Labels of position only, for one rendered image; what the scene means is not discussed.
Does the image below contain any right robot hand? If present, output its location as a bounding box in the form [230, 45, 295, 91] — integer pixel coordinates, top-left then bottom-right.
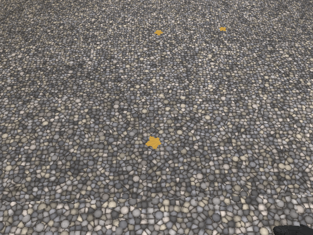
[273, 224, 313, 235]

